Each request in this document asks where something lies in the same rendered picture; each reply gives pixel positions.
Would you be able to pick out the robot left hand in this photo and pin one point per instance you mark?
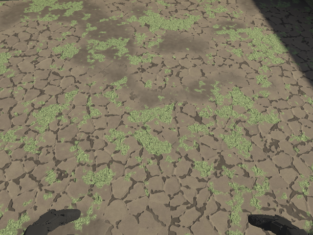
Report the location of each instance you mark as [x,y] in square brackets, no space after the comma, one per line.
[52,219]

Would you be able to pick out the robot right hand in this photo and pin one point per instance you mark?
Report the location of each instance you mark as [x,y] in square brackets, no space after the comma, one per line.
[275,223]

